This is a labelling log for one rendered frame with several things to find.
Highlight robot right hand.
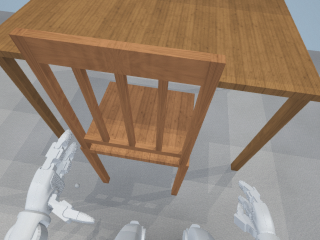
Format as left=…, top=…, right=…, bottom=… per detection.
left=234, top=180, right=276, bottom=239

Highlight chair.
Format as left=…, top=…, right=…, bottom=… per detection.
left=9, top=27, right=226, bottom=196

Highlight robot left forearm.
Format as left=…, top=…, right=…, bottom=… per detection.
left=4, top=210, right=52, bottom=240

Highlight table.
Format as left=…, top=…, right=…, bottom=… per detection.
left=0, top=0, right=320, bottom=171

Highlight robot right shin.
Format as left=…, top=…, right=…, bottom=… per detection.
left=190, top=224, right=200, bottom=228

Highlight robot left hand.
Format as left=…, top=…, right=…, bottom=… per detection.
left=25, top=129, right=95, bottom=224

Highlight robot right thigh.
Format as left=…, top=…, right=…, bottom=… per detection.
left=182, top=227, right=215, bottom=240

